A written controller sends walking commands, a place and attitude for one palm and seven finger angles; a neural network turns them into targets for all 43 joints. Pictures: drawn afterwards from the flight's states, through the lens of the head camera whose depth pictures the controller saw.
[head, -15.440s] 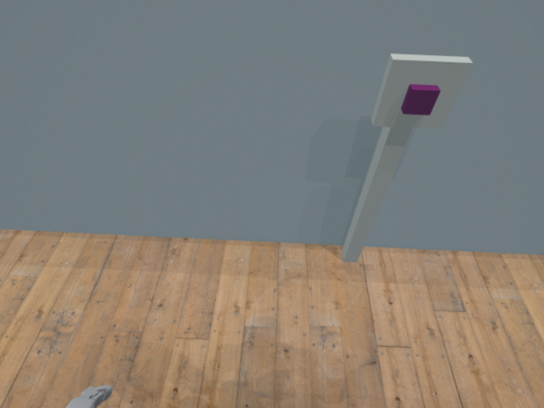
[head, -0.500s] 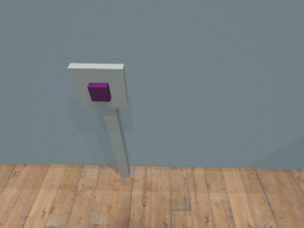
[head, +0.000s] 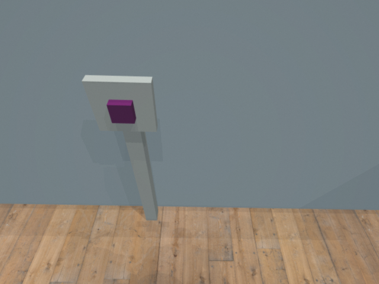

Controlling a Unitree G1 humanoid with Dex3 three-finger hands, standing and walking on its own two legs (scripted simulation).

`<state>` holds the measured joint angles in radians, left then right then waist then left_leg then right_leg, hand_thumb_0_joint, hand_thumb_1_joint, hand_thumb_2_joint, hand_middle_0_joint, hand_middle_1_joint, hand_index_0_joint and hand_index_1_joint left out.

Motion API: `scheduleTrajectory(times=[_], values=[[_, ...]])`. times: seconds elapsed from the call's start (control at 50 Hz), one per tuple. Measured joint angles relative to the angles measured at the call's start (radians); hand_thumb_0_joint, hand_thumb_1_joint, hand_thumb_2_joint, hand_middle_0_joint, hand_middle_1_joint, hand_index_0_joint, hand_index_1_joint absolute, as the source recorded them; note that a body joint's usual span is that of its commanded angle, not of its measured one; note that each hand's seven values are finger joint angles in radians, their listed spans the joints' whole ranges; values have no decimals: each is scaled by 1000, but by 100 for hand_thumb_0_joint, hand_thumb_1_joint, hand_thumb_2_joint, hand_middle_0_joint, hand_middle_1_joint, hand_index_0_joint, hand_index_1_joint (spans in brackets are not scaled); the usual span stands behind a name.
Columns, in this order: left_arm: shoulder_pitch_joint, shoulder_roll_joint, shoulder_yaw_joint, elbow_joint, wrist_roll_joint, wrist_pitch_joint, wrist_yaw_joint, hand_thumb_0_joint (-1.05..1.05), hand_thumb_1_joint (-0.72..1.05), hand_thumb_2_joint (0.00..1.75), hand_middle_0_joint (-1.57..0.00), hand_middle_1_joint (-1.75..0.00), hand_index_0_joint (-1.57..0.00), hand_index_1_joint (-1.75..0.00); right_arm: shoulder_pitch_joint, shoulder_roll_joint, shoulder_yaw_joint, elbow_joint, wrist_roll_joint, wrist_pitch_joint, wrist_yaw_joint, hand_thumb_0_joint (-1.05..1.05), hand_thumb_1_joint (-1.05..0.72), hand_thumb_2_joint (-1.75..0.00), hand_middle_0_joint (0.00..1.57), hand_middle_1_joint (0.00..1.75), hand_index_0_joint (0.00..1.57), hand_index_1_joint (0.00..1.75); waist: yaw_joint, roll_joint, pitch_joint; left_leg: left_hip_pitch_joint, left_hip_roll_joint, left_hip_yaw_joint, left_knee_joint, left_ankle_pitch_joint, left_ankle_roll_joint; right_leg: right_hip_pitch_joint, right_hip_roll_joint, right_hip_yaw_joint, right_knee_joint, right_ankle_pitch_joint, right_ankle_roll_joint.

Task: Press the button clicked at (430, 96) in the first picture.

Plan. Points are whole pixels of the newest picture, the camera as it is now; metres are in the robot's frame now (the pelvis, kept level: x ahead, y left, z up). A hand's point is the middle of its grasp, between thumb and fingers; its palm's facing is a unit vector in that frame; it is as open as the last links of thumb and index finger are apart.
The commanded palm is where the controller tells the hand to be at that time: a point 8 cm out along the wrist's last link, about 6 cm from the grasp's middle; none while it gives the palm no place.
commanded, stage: look again from close up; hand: left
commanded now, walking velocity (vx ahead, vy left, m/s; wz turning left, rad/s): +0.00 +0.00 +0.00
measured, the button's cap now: (122, 111) +0.55 +0.22 +0.05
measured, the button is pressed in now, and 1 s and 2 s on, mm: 0 0 0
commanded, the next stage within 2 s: shuffle to correct the standing spot in 0.30 s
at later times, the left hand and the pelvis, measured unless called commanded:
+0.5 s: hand out of the picture +0.03 +0.23 -0.15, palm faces -0.01 -0.94 -0.33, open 7.4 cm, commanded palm none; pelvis -0.02 -0.01 +0.01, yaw +0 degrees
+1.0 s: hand out of the picture +0.06 +0.17 -0.18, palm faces +0.01 -0.99 -0.15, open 7.4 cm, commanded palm none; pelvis +0.07 +0.01 -0.01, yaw -1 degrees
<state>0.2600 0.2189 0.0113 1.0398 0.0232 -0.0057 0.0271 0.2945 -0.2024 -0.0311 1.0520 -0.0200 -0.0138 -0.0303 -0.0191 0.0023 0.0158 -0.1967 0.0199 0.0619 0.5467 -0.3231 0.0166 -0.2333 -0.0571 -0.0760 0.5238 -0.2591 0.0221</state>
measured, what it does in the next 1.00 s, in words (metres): shifts its weight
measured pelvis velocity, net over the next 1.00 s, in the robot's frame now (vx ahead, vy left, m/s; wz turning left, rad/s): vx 0.07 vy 0.01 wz -0.01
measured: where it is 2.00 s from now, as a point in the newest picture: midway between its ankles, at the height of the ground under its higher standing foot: outside the picture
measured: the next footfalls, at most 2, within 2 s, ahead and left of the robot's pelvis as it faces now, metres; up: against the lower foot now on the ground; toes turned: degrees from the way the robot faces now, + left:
left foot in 1.10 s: +0.12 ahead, +0.12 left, +0.00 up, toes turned +1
right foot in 1.44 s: +0.10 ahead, -0.11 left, +0.00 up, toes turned -4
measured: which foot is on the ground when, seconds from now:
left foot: down 0.00-0.94, up 0.96-1.00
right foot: down 0.00-1.00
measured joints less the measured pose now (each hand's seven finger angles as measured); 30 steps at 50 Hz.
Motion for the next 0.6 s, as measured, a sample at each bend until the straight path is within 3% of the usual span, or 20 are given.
scheduleTrajectory(times=[0.18,0.36,0.48,0.6], values=[[-59,58,0,-13,-1,-7,-12,1,91,89,-20,-30,-20,-30,-105,-88,-4,-30,-2,-3,12,1,-90,-89,20,30,20,30,15,1,-16,25,-1,-2,-42,40,-4,25,2,-3,-38,36,-5],[-84,102,-8,-3,0,-7,-24,1,91,89,-20,-30,-20,-30,-150,-127,12,-31,-5,0,31,1,-90,-89,20,30,20,30,22,3,-15,27,-3,-8,-107,94,-11,26,4,-10,-94,81,-12],[-69,102,-14,18,-2,-4,-21,1,91,89,-20,-30,-20,-30,-135,-123,23,-3,-7,11,34,1,-90,-89,20,30,20,30,22,8,-14,26,1,-11,-124,105,-17,26,8,-15,-112,90,-15],[3,46,-23,39,1,12,-19,1,91,90,-20,-30,-20,-30,-58,-65,39,37,-12,30,36,1,-91,-89,20,30,20,30,25,7,-38,17,11,-7,-71,40,-17,22,17,-8,-80,52,-17]])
